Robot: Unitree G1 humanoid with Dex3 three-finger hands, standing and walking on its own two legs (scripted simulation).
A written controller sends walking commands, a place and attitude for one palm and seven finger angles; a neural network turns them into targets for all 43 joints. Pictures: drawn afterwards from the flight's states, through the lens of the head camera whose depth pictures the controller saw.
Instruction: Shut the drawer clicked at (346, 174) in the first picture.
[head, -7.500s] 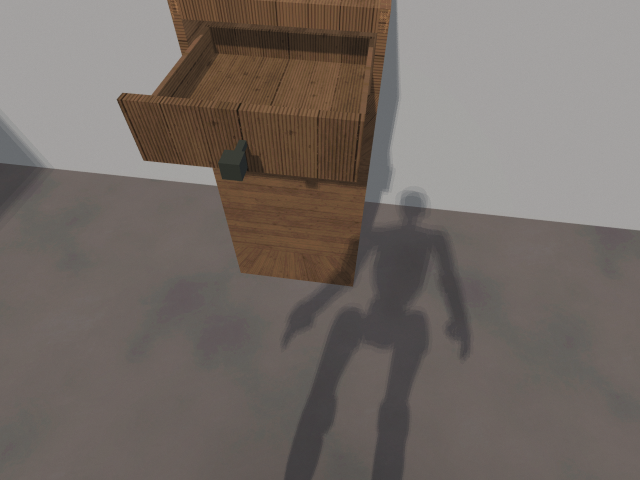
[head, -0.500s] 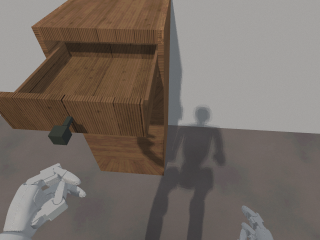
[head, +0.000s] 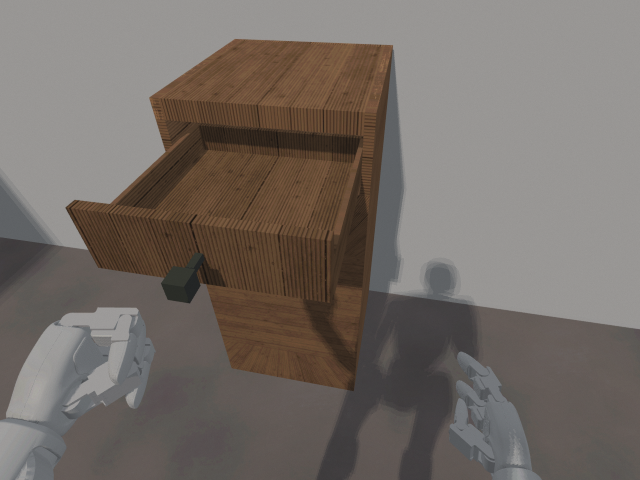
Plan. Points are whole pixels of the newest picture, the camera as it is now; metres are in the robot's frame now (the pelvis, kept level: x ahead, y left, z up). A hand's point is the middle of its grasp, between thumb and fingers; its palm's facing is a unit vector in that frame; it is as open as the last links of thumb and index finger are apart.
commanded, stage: raise the hand and make a fist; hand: left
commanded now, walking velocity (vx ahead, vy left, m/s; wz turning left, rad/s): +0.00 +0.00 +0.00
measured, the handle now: (187, 274) +0.34 +0.24 +0.10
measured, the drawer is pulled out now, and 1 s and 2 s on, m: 0.30 0.30 0.30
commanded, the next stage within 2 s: bring the fist close to the handle in 0.54 s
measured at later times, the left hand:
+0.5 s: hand (127, 347) +0.17 +0.20 +0.18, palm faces +0.02 -0.98 -0.18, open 3.3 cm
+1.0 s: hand (153, 343) +0.20 +0.20 +0.15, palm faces +0.00 -0.99 -0.11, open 3.3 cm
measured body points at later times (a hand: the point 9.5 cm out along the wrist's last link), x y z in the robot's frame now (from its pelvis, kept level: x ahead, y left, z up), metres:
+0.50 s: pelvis -0.01 -0.02 +0.00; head -0.06 -0.05 +0.45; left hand +0.16 +0.26 +0.20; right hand +0.19 -0.25 -0.04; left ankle +0.01 +0.11 -0.73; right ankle -0.01 -0.10 -0.73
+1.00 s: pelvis +0.01 -0.01 +0.00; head -0.03 -0.03 +0.45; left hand +0.19 +0.26 +0.16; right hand +0.20 -0.24 -0.04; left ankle +0.01 +0.11 -0.73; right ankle -0.01 -0.10 -0.73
